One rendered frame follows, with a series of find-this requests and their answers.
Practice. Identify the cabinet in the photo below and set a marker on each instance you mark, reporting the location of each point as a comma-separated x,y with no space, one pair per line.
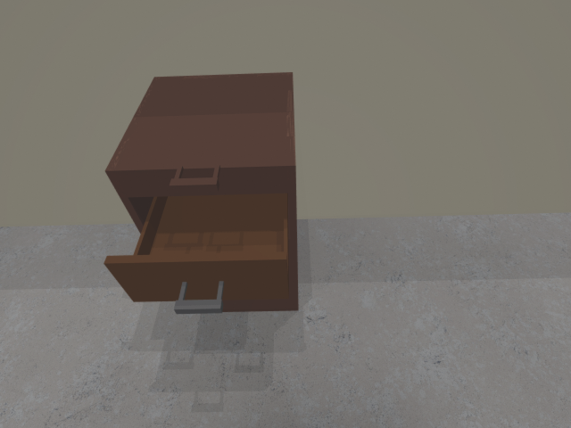
236,127

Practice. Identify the handle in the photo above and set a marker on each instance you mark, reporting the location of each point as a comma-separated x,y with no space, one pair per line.
194,185
183,306

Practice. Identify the drawer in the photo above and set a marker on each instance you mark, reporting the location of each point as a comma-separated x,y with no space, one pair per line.
241,239

